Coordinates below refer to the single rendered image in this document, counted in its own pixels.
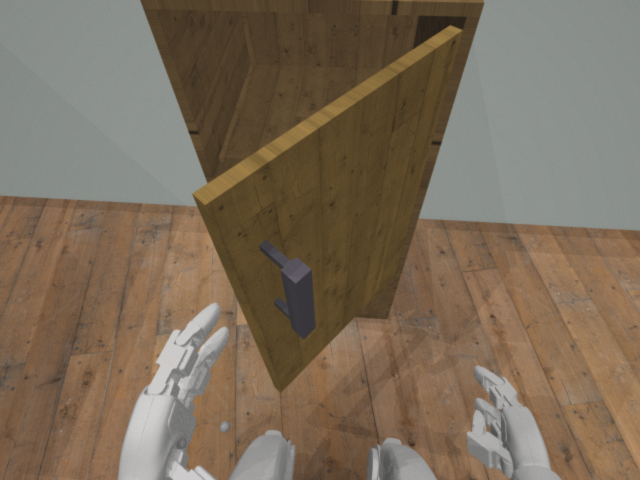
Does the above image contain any handle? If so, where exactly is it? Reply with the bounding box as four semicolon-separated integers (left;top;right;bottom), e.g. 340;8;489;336
259;240;316;340

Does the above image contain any cupboard door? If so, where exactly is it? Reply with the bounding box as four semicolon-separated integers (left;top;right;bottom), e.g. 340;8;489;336
192;25;463;393

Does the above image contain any robot right thigh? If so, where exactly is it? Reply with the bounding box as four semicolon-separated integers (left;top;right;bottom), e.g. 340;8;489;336
367;443;437;480

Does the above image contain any robot left hand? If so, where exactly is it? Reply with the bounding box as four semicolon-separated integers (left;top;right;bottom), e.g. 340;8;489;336
118;302;230;480

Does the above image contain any robot right shin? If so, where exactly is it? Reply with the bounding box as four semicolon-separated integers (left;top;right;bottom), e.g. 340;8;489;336
381;438;402;446

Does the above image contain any robot right hand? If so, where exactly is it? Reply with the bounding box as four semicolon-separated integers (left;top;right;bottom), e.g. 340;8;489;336
467;366;551;480

